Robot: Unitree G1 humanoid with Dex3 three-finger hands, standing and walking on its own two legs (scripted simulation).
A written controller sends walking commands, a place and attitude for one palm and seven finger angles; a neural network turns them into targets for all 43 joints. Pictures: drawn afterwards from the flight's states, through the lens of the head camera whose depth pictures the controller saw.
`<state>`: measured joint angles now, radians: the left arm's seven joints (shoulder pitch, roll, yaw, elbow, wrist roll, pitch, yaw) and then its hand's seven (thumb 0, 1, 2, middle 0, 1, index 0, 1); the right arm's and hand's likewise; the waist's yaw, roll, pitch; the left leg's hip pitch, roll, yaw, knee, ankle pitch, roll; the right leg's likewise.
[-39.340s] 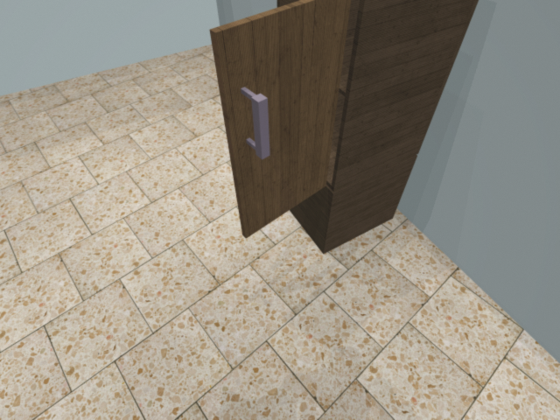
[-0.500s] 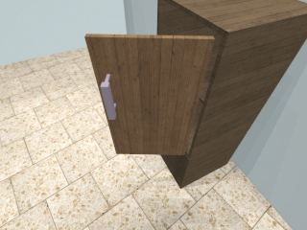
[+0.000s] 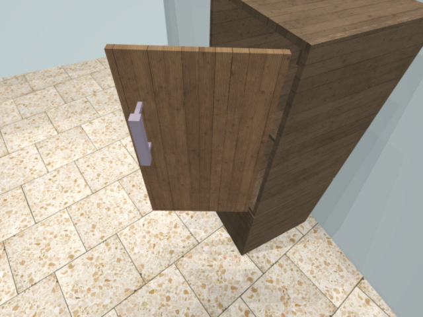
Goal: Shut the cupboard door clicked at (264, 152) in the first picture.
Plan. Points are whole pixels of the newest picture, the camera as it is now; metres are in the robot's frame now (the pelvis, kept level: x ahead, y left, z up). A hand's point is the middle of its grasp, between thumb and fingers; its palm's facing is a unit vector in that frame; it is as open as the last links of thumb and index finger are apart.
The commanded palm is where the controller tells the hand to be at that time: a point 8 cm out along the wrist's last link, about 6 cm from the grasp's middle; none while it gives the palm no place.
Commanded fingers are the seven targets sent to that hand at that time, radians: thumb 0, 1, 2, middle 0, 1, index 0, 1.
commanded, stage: look again from close up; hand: left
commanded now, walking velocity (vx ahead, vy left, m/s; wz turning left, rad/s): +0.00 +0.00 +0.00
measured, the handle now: (142, 134) +0.47 +0.19 +0.06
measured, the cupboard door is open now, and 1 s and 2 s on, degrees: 63 63 63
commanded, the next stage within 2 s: raise the hand and make a fist in 0.50 s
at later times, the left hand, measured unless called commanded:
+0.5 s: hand out of the picture +0.04 +0.19 -0.17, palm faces -0.01 -0.97 -0.24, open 7.4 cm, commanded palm none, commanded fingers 0.00 0.90 0.90 -0.20 -0.30 -0.20 -0.30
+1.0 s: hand (119, 307) +0.15 +0.18 -0.06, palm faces +0.05 -1.00 +0.01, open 6.3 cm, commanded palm +0.13 +0.23 -0.03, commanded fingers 0.00 0.90 0.90 -0.57 -0.70 -0.57 -0.70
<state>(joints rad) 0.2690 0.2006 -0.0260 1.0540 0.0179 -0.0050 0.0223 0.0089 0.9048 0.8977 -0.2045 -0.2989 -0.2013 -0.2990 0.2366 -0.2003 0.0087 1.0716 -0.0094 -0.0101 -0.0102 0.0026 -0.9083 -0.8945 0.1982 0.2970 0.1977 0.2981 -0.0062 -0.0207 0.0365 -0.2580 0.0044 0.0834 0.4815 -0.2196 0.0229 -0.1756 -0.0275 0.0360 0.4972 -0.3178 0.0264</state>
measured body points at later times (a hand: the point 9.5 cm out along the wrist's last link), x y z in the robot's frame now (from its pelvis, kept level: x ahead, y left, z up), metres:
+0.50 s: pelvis +0.02 -0.01 +0.00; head +0.03 +0.00 +0.45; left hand +0.04 +0.24 -0.15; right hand +0.07 -0.25 -0.15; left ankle +0.02 +0.10 -0.74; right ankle -0.03 -0.14 -0.74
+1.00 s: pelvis -0.03 -0.04 -0.09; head +0.01 -0.03 +0.36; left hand +0.14 +0.23 -0.06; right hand +0.20 -0.28 -0.14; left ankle +0.02 +0.10 -0.74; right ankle -0.03 -0.13 -0.74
